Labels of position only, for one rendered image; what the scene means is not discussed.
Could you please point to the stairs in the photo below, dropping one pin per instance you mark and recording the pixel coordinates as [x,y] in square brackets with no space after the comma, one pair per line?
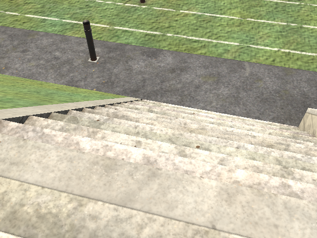
[257,154]

